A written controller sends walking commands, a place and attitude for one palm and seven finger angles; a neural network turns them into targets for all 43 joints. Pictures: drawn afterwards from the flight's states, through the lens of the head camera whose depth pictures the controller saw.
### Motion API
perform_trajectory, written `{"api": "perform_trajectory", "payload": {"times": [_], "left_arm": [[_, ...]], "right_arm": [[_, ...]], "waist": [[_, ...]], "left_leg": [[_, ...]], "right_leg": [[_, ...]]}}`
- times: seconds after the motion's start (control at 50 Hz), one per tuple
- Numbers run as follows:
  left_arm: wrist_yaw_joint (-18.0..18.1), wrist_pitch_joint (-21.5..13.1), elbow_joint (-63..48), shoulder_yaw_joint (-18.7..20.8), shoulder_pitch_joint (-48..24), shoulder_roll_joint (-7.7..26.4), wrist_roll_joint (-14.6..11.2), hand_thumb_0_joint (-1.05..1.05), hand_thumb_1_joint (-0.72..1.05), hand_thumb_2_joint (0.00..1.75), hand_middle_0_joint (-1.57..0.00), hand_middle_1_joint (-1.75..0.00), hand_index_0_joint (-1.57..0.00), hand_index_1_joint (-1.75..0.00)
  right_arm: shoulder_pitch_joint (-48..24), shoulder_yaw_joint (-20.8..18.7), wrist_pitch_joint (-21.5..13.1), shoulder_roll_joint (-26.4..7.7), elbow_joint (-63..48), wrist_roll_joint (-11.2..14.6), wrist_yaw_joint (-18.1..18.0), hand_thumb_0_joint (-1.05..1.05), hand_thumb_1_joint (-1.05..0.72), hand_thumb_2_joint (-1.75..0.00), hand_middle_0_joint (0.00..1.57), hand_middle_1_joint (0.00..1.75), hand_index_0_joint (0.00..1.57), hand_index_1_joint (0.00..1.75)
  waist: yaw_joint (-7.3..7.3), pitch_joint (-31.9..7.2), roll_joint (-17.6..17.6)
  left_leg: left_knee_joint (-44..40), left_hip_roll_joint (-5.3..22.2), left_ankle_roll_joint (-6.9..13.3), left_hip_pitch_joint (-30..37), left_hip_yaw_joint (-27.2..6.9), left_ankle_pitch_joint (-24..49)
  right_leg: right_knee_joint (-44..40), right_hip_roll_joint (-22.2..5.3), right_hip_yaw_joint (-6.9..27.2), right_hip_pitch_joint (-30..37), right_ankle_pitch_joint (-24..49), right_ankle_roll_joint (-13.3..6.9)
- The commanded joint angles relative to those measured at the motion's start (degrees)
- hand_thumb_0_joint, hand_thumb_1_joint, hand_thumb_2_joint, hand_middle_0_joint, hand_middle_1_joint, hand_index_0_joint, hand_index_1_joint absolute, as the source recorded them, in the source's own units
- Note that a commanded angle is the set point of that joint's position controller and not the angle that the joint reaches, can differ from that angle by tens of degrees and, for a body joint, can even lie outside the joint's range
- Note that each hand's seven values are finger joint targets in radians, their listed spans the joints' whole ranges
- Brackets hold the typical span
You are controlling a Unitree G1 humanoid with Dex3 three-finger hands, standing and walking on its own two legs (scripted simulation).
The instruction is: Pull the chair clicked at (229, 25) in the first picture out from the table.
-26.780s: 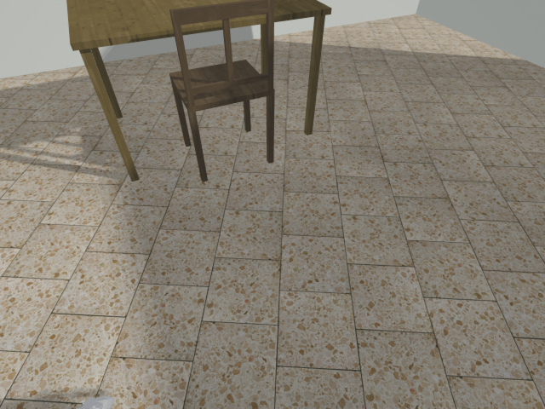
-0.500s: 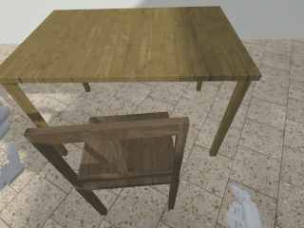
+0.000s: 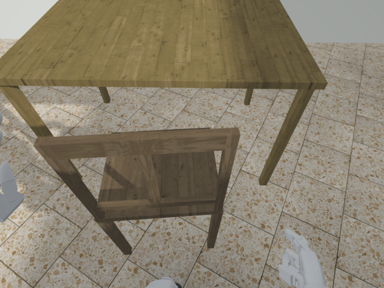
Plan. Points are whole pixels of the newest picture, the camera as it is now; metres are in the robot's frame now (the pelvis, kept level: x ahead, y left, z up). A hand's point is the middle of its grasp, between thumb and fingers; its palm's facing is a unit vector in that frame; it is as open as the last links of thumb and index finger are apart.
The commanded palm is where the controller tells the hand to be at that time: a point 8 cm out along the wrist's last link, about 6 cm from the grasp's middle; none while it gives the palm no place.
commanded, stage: step back with the hand held close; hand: left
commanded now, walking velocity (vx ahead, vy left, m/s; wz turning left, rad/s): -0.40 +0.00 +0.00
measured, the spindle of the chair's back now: (151, 180) +0.39 +0.15 -0.08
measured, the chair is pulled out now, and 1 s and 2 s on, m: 0.21 0.21 0.21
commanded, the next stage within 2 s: stop stepping back and stand still in 0.40 s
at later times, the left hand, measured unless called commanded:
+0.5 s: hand (19, 254) +0.13 +0.21 +0.19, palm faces +0.34 -0.80 -0.49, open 7.4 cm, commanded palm +0.07 +0.27 +0.19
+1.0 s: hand out of the picture +0.04 +0.28 +0.19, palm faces +0.58 -0.74 -0.33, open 7.4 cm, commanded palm -0.02 +0.30 +0.19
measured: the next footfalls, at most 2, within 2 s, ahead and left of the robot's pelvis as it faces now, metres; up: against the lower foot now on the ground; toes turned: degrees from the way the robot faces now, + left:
left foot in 0.16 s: +0.06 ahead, +0.12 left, +0.00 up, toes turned +1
right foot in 0.40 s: +0.00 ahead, -0.13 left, +0.00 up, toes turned +1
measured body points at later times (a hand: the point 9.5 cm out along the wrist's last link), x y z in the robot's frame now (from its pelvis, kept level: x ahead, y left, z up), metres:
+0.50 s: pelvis -0.08 -0.02 +0.00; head -0.04 -0.02 +0.45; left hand +0.11 +0.26 +0.21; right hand +0.12 -0.24 -0.08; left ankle -0.02 +0.11 -0.70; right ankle -0.04 -0.13 -0.73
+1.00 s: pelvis -0.14 -0.01 +0.01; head -0.19 -0.01 +0.46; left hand +0.00 +0.31 +0.21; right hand +0.02 -0.23 -0.07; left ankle -0.16 +0.12 -0.72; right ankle -0.05 -0.13 -0.72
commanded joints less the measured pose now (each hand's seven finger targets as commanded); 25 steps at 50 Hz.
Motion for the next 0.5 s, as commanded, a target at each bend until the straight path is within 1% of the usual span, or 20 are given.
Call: {"api": "perform_trajectory", "payload": {"times": [0.0,0.04,0.06,0.08,0.1,0.12,0.14,0.16,0.18,0.2,0.22,0.26,0.32,0.36,0.38,0.4,0.42,0.44,0.46,0.48], "left_arm": [[1.10,-3.09,-8.91,6.86,-0.12,10.74,-1.26,0.00,0.90,0.90,-0.20,-0.30,-0.20,-0.30],[1.69,-2.97,-10.28,5.74,-2.66,10.53,-1.13,0.00,0.90,0.90,-0.20,-0.30,-0.20,-0.30],[1.89,-2.71,-10.01,6.46,-2.58,10.91,-1.00,0.00,0.90,0.90,-0.20,-0.30,-0.20,-0.30],[1.90,-2.56,-10.43,6.65,-2.17,11.07,-0.74,0.00,0.90,0.90,-0.20,-0.30,-0.20,-0.30],[2.11,-2.50,-10.48,7.77,-2.78,12.36,-0.54,0.00,0.90,0.90,-0.20,-0.30,-0.20,-0.30],[2.10,-2.79,-11.13,7.10,-2.09,11.12,-0.23,0.00,0.90,0.90,-0.20,-0.30,-0.20,-0.30],[2.10,-3.21,-12.71,7.30,-1.49,11.03,0.05,0.00,0.90,0.90,-0.20,-0.30,-0.20,-0.30],[2.08,-3.38,-13.72,7.86,-1.09,11.20,-0.09,0.00,0.90,0.90,-0.20,-0.30,-0.20,-0.30],[1.95,-3.69,-14.34,7.87,-0.67,11.19,-0.40,0.00,0.90,0.90,-0.20,-0.30,-0.20,-0.30],[1.94,-3.05,-10.55,8.60,3.03,11.10,-0.44,0.00,0.90,0.90,-0.20,-0.30,-0.20,-0.30],[1.03,-2.86,-13.10,7.23,2.50,9.58,-0.79,0.00,0.90,0.90,-0.20,-0.30,-0.20,-0.30],[0.75,-3.49,-16.35,6.83,-0.54,9.36,-0.50,0.00,0.90,0.90,-0.20,-0.30,-0.20,-0.30],[0.56,-2.72,-15.84,5.83,-0.03,8.69,-0.52,0.00,0.90,0.90,-0.20,-0.30,-0.20,-0.30],[0.07,-2.74,-13.89,6.47,0.41,9.31,-0.74,0.00,0.90,0.90,-0.20,-0.30,-0.20,-0.30],[-0.14,-2.98,-12.91,7.01,0.15,9.82,-0.74,0.00,0.90,0.90,-0.20,-0.30,-0.20,-0.30],[0.05,-3.16,-11.54,8.78,0.30,11.86,-0.30,0.00,0.90,0.90,-0.20,-0.30,-0.20,-0.30],[-0.19,-2.77,-10.24,6.44,-0.23,10.21,-1.13,0.00,0.90,0.90,-0.20,-0.30,-0.20,-0.30],[0.34,-2.41,-9.93,6.93,-0.35,10.95,-1.29,0.00,0.90,0.90,-0.20,-0.30,-0.20,-0.30],[0.77,-1.97,-8.66,7.17,0.71,10.75,-1.43,0.00,0.90,0.90,-0.20,-0.30,-0.20,-0.30],[0.75,-1.66,-8.04,7.60,1.75,10.36,-0.95,0.00,0.90,0.90,-0.20,-0.30,-0.20,-0.30]], "right_arm": [[-4.31,-4.19,-2.55,-7.74,-7.62,0.72,-0.87,0.00,-0.90,-0.90,0.20,0.30,0.20,0.30],[-4.60,-3.94,-1.80,-6.43,-7.03,0.78,-0.63,0.00,-0.90,-0.90,0.20,0.30,0.20,0.30],[-5.42,-3.61,-1.41,-5.55,-6.84,0.54,-0.52,0.00,-0.90,-0.90,0.20,0.30,0.20,0.30],[-6.02,-3.41,-1.12,-5.53,-7.16,0.63,-0.48,0.00,-0.90,-0.90,0.20,0.30,0.20,0.30],[-6.97,-3.25,-0.74,-5.74,-7.02,0.60,-0.71,0.00,-0.90,-0.90,0.20,0.30,0.20,0.30],[-7.05,-3.21,-0.77,-6.29,-7.01,0.57,-1.13,0.00,-0.90,-0.90,0.20,0.30,0.20,0.30],[-7.61,-3.35,-0.95,-7.28,-7.39,0.42,-1.46,0.00,-0.90,-0.90,0.20,0.30,0.20,0.30],[-7.38,-3.62,-1.11,-7.07,-7.51,0.20,-1.48,0.00,-0.90,-0.90,0.20,0.30,0.20,0.30],[-6.23,-4.04,-1.54,-6.75,-7.46,0.28,-1.07,0.00,-0.90,-0.90,0.20,0.30,0.20,0.30],[-6.51,-4.06,-1.83,-6.18,-6.46,-0.38,-1.00,0.00,-0.90,-0.90,0.20,0.30,0.20,0.30],[-5.75,-3.69,-2.07,-5.74,-6.33,-1.32,-0.51,0.00,-0.90,-0.90,0.20,0.30,0.20,0.30],[-4.84,-4.14,-2.78,-6.63,-6.14,-1.27,0.08,0.00,-0.90,-0.90,0.20,0.30,0.20,0.30],[-4.62,-4.28,-3.19,-7.46,-6.36,-0.53,0.39,0.00,-0.90,-0.90,0.20,0.30,0.20,0.30],[-5.56,-4.03,-3.17,-8.09,-7.05,-0.43,0.33,0.00,-0.90,-0.90,0.20,0.30,0.20,0.30],[-6.03,-3.84,-3.08,-8.16,-7.40,-0.43,0.30,0.00,-0.90,-0.90,0.20,0.30,0.20,0.30],[-5.96,-3.99,-2.65,-7.79,-7.29,-0.51,0.14,0.00,-0.90,-0.90,0.20,0.30,0.20,0.30],[-4.79,-4.63,-2.17,-6.85,-7.94,0.52,0.15,0.00,-0.90,-0.90,0.20,0.30,0.20,0.30],[-4.88,-5.27,-1.66,-6.06,-7.38,1.10,0.05,0.00,-0.90,-0.90,0.20,0.30,0.20,0.30],[-6.00,-5.46,-1.10,-5.62,-6.31,0.91,-0.10,0.00,-0.90,-0.90,0.20,0.30,0.20,0.30],[-6.43,-4.55,-0.56,-4.49,-6.44,0.51,-0.15,0.00,-0.90,-0.90,0.20,0.30,0.20,0.30]], "waist": [[-1.37,-8.90,-7.37],[-1.70,-8.05,-11.11],[-1.58,-8.60,-11.73],[-1.74,-8.44,-10.88],[-1.90,-7.54,-7.34],[-1.58,-7.54,-3.53],[-0.95,-8.32,3.20],[-0.46,-10.77,7.87],[-0.23,-12.98,8.87],[0.53,-13.95,11.45],[0.49,-15.41,12.44],[0.22,-14.33,11.46],[0.12,-13.66,7.67],[0.33,-11.31,6.42],[0.32,-10.02,4.06],[-0.24,-8.95,-1.82],[-1.00,-9.28,-12.12],[-0.28,-9.83,-17.89],[0.06,-10.21,-15.25],[-0.64,-11.13,-12.78]], "left_leg": [[5.83,2.41,-1.50,10.28,-4.00,-14.10],[16.85,0.27,-2.58,11.07,-2.21,-12.11],[16.81,0.31,-2.47,9.29,-2.18,-11.69],[12.19,0.85,-2.07,7.86,-2.77,-10.64],[5.13,1.88,-1.56,7.75,-3.36,-5.13],[-3.75,4.61,-0.29,8.23,-5.84,3.13],[-9.17,8.97,1.54,9.16,-10.00,13.28],[-10.87,13.14,3.00,10.55,-12.79,23.13],[-9.79,14.92,3.94,13.54,-12.58,30.25],[-8.20,16.07,5.50,17.09,-13.87,39.40],[-9.33,16.13,5.56,16.95,-13.75,39.01],[-8.08,15.90,5.25,17.75,-11.64,39.44],[-6.79,14.35,3.36,18.39,-9.04,32.12],[-7.27,13.12,2.33,11.56,-8.23,17.23],[-5.69,11.57,1.55,7.16,-7.09,7.04],[-1.37,7.84,0.04,3.61,-4.07,-4.07],[8.30,1.40,-2.65,3.46,0.24,-15.60],[23.70,-1.86,-3.51,4.00,0.43,-18.55],[34.46,-1.60,-3.55,1.78,-2.83,-20.23],[35.57,-0.62,-3.71,-1.15,-3.82,-20.44]], "right_leg": [[-14.08,-14.99,14.34,-7.41,-1.53,-6.35],[-16.38,-21.50,16.80,-10.43,3.24,-9.24],[-14.72,-21.68,14.75,-7.37,10.67,-9.15],[-11.99,-20.68,12.87,-4.27,17.30,-8.13],[-8.74,-18.44,10.84,-3.22,19.27,-6.28],[-3.98,-13.95,7.12,-1.56,19.14,-3.40],[1.08,-8.33,3.76,-0.87,15.78,-0.32],[6.56,-5.22,2.01,-0.03,6.49,1.05],[9.32,-4.17,2.88,-1.44,-4.11,0.86],[11.09,-3.63,2.80,-4.99,-8.99,1.04],[13.42,-3.29,2.94,-3.81,-12.34,1.26],[9.22,-3.57,3.12,-2.74,-9.49,1.04],[-0.77,-3.82,1.36,0.84,0.33,1.18],[-5.16,-4.17,0.65,5.19,4.72,1.09],[-7.42,-5.44,1.53,6.86,9.52,0.54],[-10.14,-9.74,5.76,6.19,15.59,-1.28],[-15.24,-17.48,15.69,1.00,11.18,-5.40],[-20.03,-24.85,22.12,-3.48,8.73,-9.89],[-20.03,-26.08,19.80,-3.20,9.54,-11.88],[-17.07,-25.11,17.01,-0.52,13.79,-11.94]]}}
